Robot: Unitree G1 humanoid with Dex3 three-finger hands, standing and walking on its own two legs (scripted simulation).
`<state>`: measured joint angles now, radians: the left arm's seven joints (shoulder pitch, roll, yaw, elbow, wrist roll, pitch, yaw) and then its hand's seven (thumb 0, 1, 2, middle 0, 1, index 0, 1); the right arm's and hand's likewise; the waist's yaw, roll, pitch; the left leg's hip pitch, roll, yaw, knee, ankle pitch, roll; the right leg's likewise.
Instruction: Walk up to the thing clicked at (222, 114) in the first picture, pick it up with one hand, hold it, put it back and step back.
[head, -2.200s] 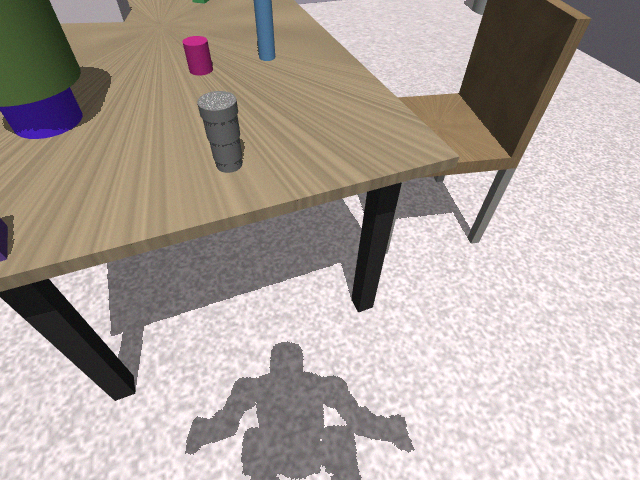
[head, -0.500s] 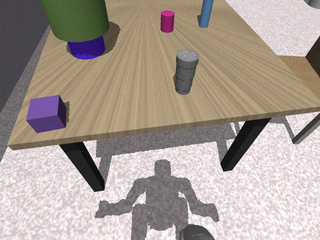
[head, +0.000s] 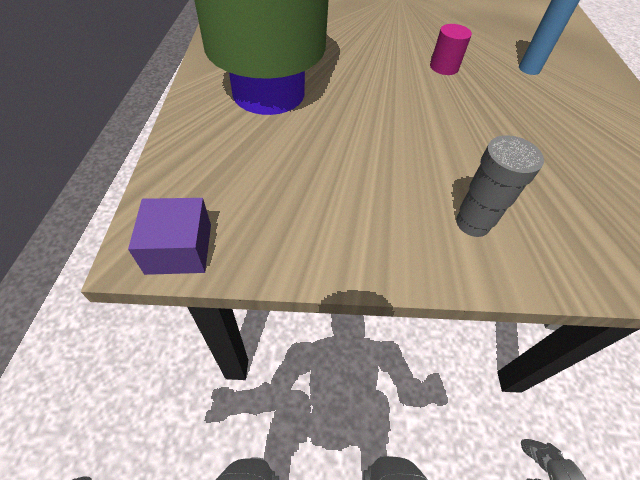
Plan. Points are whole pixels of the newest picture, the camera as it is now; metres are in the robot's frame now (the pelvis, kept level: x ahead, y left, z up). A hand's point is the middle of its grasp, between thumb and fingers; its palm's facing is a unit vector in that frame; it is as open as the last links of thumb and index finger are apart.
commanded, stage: walk up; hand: right
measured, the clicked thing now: (492, 192) +0.48 -0.24 +0.06
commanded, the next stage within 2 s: stand in 1.50 s
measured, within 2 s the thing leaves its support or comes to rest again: neither
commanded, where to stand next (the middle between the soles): +0.02 -0.01 m, yaw -2 degrees
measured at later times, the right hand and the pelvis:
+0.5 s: hand out of the picture +0.09 -0.27 -0.14, palm faces -0.04 +0.93 -0.36, open 7.4 cm; pelvis +0.00 -0.01 +0.02, yaw +0 degrees
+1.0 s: hand out of the picture +0.07 -0.27 -0.13, palm faces -0.04 +0.94 -0.35, open 7.4 cm; pelvis -0.02 -0.02 +0.03, yaw +0 degrees
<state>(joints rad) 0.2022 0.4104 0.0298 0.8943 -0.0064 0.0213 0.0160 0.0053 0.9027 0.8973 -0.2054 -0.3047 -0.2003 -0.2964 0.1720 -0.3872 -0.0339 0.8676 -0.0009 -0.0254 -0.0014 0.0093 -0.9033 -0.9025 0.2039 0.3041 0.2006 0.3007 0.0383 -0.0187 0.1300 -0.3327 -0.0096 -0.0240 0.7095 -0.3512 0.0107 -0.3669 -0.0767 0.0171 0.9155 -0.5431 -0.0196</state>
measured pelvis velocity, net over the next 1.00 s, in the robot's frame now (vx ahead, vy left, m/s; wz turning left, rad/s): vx -0.02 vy -0.02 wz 0.00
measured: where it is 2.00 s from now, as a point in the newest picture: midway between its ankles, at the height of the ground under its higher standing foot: outside the picture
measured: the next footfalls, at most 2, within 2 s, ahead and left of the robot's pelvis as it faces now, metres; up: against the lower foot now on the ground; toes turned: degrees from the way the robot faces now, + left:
right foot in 0.16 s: +0.04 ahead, -0.15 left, +0.00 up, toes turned -2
